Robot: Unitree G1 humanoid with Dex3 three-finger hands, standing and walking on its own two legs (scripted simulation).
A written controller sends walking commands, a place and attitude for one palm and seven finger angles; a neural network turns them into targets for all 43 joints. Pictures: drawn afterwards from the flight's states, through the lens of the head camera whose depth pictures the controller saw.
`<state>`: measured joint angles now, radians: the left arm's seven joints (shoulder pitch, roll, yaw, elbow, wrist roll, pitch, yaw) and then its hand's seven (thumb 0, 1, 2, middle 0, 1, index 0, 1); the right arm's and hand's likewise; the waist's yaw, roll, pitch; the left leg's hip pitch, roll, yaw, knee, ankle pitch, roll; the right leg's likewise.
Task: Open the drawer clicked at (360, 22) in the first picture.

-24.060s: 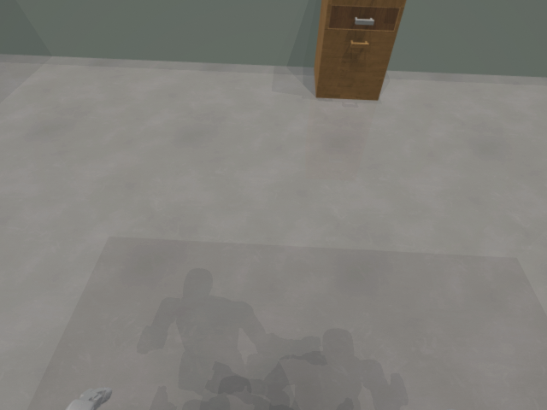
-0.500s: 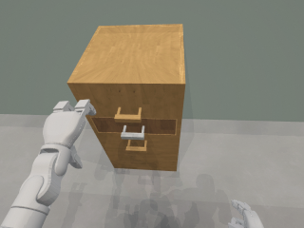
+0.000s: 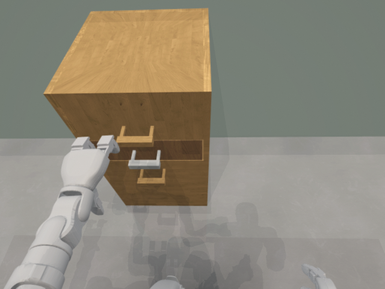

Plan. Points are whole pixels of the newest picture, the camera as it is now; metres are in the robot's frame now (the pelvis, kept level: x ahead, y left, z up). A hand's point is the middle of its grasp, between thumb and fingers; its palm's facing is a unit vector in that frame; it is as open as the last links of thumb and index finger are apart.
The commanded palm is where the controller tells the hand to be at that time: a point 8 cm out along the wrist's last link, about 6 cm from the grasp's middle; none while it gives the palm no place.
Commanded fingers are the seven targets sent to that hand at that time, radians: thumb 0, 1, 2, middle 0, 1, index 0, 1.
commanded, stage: move the hooked fingers above the handle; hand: left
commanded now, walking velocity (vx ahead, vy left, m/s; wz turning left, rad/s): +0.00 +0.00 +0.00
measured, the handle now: (145, 158) +0.52 +0.22 -0.21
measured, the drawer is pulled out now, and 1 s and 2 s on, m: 0.00 0.00 0.00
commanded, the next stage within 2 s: none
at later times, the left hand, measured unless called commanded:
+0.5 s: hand (121, 185) +0.38 +0.25 -0.13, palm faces -0.03 -0.02 -1.00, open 13.8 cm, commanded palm +0.37 +0.23 -0.08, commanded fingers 0.00 -0.50 0.30 -0.30 -1.20 -0.30 -1.20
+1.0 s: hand (142, 175) +0.45 +0.21 -0.20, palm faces +0.11 +0.07 -0.99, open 13.9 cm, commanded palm +0.44 +0.19 -0.21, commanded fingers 0.00 -0.50 0.30 -0.30 -1.20 -0.30 -1.20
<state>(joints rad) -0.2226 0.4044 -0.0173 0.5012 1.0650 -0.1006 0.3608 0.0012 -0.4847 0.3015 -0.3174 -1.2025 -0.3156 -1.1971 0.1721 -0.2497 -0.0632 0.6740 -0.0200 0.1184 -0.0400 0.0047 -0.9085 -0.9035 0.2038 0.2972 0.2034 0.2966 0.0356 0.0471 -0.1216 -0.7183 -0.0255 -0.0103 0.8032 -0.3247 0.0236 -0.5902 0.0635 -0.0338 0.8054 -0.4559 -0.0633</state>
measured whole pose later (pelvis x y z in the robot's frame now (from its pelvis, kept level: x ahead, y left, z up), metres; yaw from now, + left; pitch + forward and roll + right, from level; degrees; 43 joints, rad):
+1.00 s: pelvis -0.07 +0.03 -0.17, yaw -5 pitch +34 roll -6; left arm -0.92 0.40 -0.05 1.22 1.17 0.13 0.72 0.00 -0.48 0.30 -0.34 -1.47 -0.31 -1.21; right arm 0.22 -0.23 -0.01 0.77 -0.07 0.05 0.06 0.00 -0.91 -0.90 0.20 0.30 0.20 0.30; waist -0.13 0.08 -0.24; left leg -1.68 0.01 0.00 1.57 -0.49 0.07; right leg -1.52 0.08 -0.08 1.58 -0.65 -0.03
